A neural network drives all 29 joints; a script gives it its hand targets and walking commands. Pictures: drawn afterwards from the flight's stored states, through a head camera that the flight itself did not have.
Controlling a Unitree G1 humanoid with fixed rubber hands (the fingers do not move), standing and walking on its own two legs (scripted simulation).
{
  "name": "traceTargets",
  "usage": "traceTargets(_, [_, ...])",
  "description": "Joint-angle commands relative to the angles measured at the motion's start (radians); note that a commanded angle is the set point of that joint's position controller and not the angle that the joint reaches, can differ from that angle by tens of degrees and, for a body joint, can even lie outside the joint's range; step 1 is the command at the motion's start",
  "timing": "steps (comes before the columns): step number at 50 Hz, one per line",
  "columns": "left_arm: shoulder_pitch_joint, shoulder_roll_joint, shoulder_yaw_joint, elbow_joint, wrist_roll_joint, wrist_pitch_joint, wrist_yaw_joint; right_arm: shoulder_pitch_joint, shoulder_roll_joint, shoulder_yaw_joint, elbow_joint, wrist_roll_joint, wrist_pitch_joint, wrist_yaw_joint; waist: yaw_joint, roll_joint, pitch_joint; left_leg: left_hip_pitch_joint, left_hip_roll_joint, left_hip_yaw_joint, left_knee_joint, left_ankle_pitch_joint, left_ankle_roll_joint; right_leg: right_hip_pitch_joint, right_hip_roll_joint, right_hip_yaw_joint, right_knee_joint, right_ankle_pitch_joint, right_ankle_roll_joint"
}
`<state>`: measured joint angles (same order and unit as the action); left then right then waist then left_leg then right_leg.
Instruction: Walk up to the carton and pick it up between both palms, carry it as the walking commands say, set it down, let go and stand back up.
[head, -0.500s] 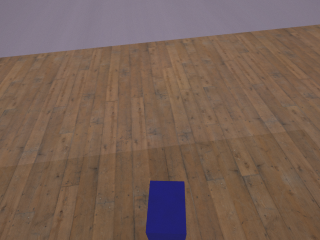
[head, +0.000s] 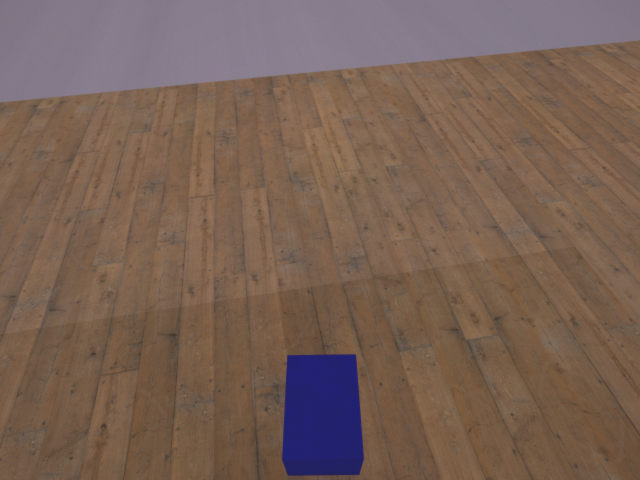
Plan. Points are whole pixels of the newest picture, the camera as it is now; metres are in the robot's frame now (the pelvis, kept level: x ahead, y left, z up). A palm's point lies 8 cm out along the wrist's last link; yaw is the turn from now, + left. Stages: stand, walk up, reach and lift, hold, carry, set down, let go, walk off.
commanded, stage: walk up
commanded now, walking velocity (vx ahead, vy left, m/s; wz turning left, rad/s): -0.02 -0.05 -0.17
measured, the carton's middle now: (322, 413) +0.43 +0.03 -0.68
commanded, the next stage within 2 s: stand in 0.24 s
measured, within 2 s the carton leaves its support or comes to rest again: neither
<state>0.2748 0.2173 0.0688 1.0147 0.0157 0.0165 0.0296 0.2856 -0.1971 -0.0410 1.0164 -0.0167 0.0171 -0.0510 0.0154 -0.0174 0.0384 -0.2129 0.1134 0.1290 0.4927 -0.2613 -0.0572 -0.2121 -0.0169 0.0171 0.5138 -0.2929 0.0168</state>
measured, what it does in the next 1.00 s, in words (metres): stands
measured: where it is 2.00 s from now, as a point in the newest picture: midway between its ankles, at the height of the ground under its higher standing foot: outside the picture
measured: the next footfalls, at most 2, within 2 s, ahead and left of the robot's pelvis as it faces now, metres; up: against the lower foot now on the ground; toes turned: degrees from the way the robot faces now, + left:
none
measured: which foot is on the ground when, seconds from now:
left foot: down 0.00-1.00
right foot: down 0.00-1.00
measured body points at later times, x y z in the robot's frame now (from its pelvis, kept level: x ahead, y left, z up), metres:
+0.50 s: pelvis +0.00 -0.01 +0.00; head +0.02 -0.01 +0.45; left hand +0.05 +0.22 -0.15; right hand +0.03 -0.24 -0.15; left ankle +0.00 +0.15 -0.74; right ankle -0.01 -0.12 -0.74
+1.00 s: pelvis -0.03 +0.02 -0.04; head +0.10 +0.03 +0.39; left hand +0.15 +0.24 -0.17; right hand +0.17 -0.19 -0.17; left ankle +0.00 +0.15 -0.74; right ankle -0.01 -0.13 -0.74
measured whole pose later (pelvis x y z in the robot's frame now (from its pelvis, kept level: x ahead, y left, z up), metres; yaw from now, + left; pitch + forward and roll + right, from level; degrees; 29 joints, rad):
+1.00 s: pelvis -0.03 +0.02 -0.04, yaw +4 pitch +19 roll +0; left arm 0.05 0.12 0.08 0.42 0.05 0.42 -0.02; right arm 0.02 -0.13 -0.13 0.50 -0.05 0.38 0.06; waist -0.01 0.00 -0.07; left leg -0.83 0.05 0.02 0.83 -0.33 -0.02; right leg -0.79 -0.06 -0.02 0.83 -0.38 0.04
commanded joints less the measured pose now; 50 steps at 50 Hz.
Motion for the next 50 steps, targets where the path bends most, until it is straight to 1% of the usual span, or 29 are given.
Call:
traceTargets(1, [0.055,0.062,0.016,-0.039,0.007,0.006,-0.001,0.101,-0.168,-0.033,-0.015,-0.004,0.002,-0.007,-0.023,0.185,-0.009,0.058,0.216,-0.173,-0.174,0.257,0.122,-0.125,0.007,-0.050,0.135,0.082,0.001])
traceTargets(2, [0.070,0.041,0.012,-0.043,0.013,0.010,-0.004,0.068,-0.165,-0.032,-0.030,-0.004,0.003,-0.009,-0.011,0.232,-0.012,-0.019,0.258,-0.198,-0.195,0.231,0.168,-0.090,0.008,-0.055,0.208,-0.085,0.000])
traceTargets(3, [0.098,0.019,0.001,-0.042,0.017,0.009,-0.008,0.011,-0.142,-0.025,-0.042,-0.002,0.005,-0.007,0.023,0.225,-0.011,-0.124,0.226,-0.156,-0.189,0.153,0.167,0.004,-0.017,-0.035,0.188,-0.131,-0.010])
traceTargets(4, [0.148,0.000,-0.011,-0.011,0.017,0.004,-0.010,-0.031,-0.095,-0.010,-0.039,-0.001,0.009,0.003,0.060,0.177,0.003,-0.213,0.159,-0.123,-0.181,0.021,0.116,0.116,-0.051,-0.008,0.011,-0.034,-0.024])
traceTargets(5, [0.176,0.028,-0.015,0.012,0.023,-0.010,-0.009,-0.022,-0.060,0.000,-0.023,0.005,0.011,0.016,0.064,0.070,0.056,-0.220,0.063,-0.058,-0.110,-0.087,0.047,0.112,-0.108,0.068,-0.193,0.037,-0.029])
traceTargets(6, [0.136,0.106,-0.005,0.002,0.020,-0.022,-0.005,0.025,-0.032,0.007,-0.005,0.013,0.016,0.022,0.021,-0.079,0.069,-0.108,-0.002,-0.006,-0.065,-0.052,0.016,-0.039,-0.195,0.172,-0.299,-0.060,-0.056])
traceTargets(7, [0.084,0.118,-0.007,-0.004,0.011,-0.026,-0.004,0.056,-0.022,0.012,0.009,0.015,0.022,0.026,-0.006,-0.112,0.079,0.006,0.003,-0.032,-0.082,0.006,0.012,-0.128,-0.209,0.202,-0.337,-0.103,-0.079])
traceTargets(8, [0.032,0.095,-0.016,-0.014,0.007,-0.031,-0.003,0.071,-0.031,0.011,0.020,0.012,0.019,0.029,-0.031,-0.098,0.091,0.060,0.007,-0.032,-0.110,0.076,0.010,-0.136,-0.171,0.161,-0.336,-0.084,-0.065])
traceTargets(10, [0.027,0.078,-0.022,-0.016,-0.004,-0.042,-0.001,0.094,-0.055,0.004,0.043,0.003,0.001,0.033,-0.034,-0.077,0.050,0.113,0.025,-0.031,-0.126,0.164,0.005,-0.067,-0.129,0.086,-0.315,0.076,-0.042])
traceTargets(13, [0.075,0.066,-0.019,0.001,-0.007,-0.049,-0.001,0.112,-0.061,0.004,0.065,0.000,-0.016,0.030,-0.022,-0.027,0.010,0.118,0.049,-0.030,-0.151,0.205,0.002,0.019,-0.103,0.030,-0.255,0.227,-0.040])
traceTargets(18, [0.096,0.041,-0.025,0.027,0.000,-0.041,0.002,0.118,-0.040,0.012,0.086,0.000,-0.013,0.022,-0.014,0.005,0.043,0.083,0.052,-0.023,-0.168,0.170,0.004,0.027,-0.096,0.015,-0.249,0.165,-0.043])
traceTargets(22, [0.105,0.032,-0.027,0.045,0.001,-0.041,0.004,0.127,-0.033,0.014,0.094,0.001,-0.014,0.018,-0.012,0.022,0.047,0.081,0.054,-0.023,-0.170,0.182,0.006,0.036,-0.091,0.008,-0.236,0.196,-0.041])
traceTargets(23, [-0.731,0.137,-0.057,-0.579,-0.052,-0.027,-0.022,-0.711,-0.146,0.003,-0.572,0.088,-0.024,0.032,0.002,0.034,-0.187,-0.169,-0.110,-0.064,-0.005,-0.122,0.045,-0.249,-0.005,-0.072,-0.068,-0.135,-0.035])
traceTargets(24, [-0.487,0.125,-0.032,-0.407,-0.011,0.084,-0.021,-0.501,-0.114,0.006,-0.379,0.033,0.081,0.021,-0.023,0.033,-0.125,-0.119,-0.096,-0.010,0.061,-0.149,0.073,-0.287,-0.013,-0.134,-0.043,-0.142,-0.030])
traceTargets(25, [-0.440,0.165,-0.043,-0.474,-0.042,0.181,-0.022,-0.443,-0.154,0.004,-0.425,0.067,0.166,0.020,-0.041,0.044,-0.133,-0.093,-0.107,0.003,0.056,-0.177,0.080,-0.273,-0.024,-0.156,-0.047,-0.175,-0.036])
traceTargets(26, [-0.384,0.176,-0.064,-0.456,-0.057,0.282,-0.020,-0.424,-0.183,0.012,-0.435,0.075,0.261,0.022,-0.026,-0.014,-0.113,-0.091,-0.120,-0.015,0.066,-0.194,0.087,-0.314,-0.033,-0.142,-0.066,-0.219,-0.029])
traceTargets(27, [-0.336,0.160,-0.073,-0.393,-0.069,0.390,-0.017,-0.366,-0.169,0.013,-0.377,0.066,0.369,0.023,-0.026,-0.039,-0.063,-0.072,-0.127,-0.026,0.055,-0.153,0.090,-0.352,-0.031,-0.120,-0.073,-0.212,-0.036])
traceTargets(28, [-0.282,0.141,-0.069,-0.378,-0.071,0.484,-0.020,-0.318,-0.121,0.014,-0.350,0.068,0.466,0.020,-0.004,-0.035,-0.043,-0.069,-0.132,-0.029,0.064,-0.106,0.103,-0.351,-0.027,-0.070,-0.071,-0.195,-0.037])
traceTargets(29, [-0.261,0.135,-0.073,-0.343,-0.069,0.554,-0.023,-0.278,-0.099,0.013,-0.325,0.061,0.539,0.021,-0.018,-0.045,-0.047,-0.101,-0.126,-0.057,0.055,-0.065,0.112,-0.336,-0.012,-0.054,-0.054,-0.123,-0.042])
traceTargets(30, [-0.238,0.118,-0.079,-0.322,-0.070,0.606,-0.026,-0.242,-0.084,0.019,-0.292,0.068,0.597,0.026,-0.015,-0.031,-0.081,-0.108,-0.124,-0.083,0.045,0.016,0.113,-0.290,-0.004,-0.034,-0.042,-0.015,-0.042])
traceTargets(32, [-0.205,0.093,-0.074,-0.325,-0.056,0.659,-0.032,-0.229,-0.065,0.038,-0.270,0.071,0.656,0.045,-0.011,-0.011,-0.170,-0.092,-0.126,-0.120,0.039,0.221,0.102,-0.195,0.018,0.000,-0.019,0.229,-0.040])
traceTargets(34, [-0.196,0.074,-0.034,-0.372,-0.023,0.638,-0.046,-0.231,-0.036,0.034,-0.301,0.040,0.634,0.062,-0.011,-0.004,-0.238,-0.066,-0.133,-0.146,0.045,0.392,0.090,-0.148,0.036,0.014,-0.005,0.421,-0.034])
traceTargets(36, [-0.201,0.042,-0.011,-0.447,0.007,0.590,-0.056,-0.235,-0.038,-0.004,-0.356,0.000,0.578,0.081,-0.011,0.024,-0.267,-0.055,-0.140,-0.154,0.056,0.489,0.076,-0.147,0.041,0.007,0.011,0.500,-0.037])
traceTargets(39, [-0.246,0.011,0.009,-0.545,0.036,0.516,-0.064,-0.288,-0.048,-0.073,-0.451,-0.039,0.497,0.100,-0.029,0.044,-0.312,-0.078,-0.140,-0.157,0.112,0.535,0.066,-0.226,0.044,-0.022,0.066,0.498,-0.036])
traceTargets(41, [-0.264,-0.002,0.029,-0.594,0.055,0.472,-0.064,-0.300,-0.045,-0.110,-0.496,-0.056,0.448,0.111,-0.030,0.046,-0.375,-0.110,-0.144,-0.155,0.188,0.573,0.058,-0.306,0.052,-0.039,0.142,0.503,-0.027])
traceTargets(45, [-0.248,-0.022,0.038,-0.655,0.059,0.393,-0.055,-0.276,-0.036,-0.130,-0.557,-0.061,0.358,0.122,-0.035,0.031,-0.497,-0.174,-0.155,-0.150,0.317,0.589,0.044,-0.447,0.069,-0.058,0.265,0.491,-0.006])
traceTargets(47, [-0.211,-0.025,0.028,-0.677,0.047,0.380,-0.050,-0.235,-0.035,-0.123,-0.590,-0.048,0.342,0.115,-0.043,0.034,-0.546,-0.182,-0.159,-0.144,0.340,0.585,0.039,-0.479,0.078,-0.065,0.285,0.469,0.002])
traceTargets(49, [-0.212,-0.031,0.020,-0.700,0.025,0.380,-0.040,-0.228,-0.041,-0.120,-0.617,-0.032,0.340,0.108,-0.047,0.053,-0.554,-0.188,-0.159,-0.141,0.352,0.558,0.033,-0.532,0.084,-0.073,0.294,0.402,0.005])
traceTargets(50, [-0.225,-0.034,0.021,-0.713,0.014,0.382,-0.035,-0.237,-0.051,-0.120,-0.631,-0.026,0.342,0.106,-0.047,0.057,-0.549,-0.204,-0.159,-0.136,0.354,0.512,0.030,-0.555,0.085,-0.075,0.299,0.350,0.004])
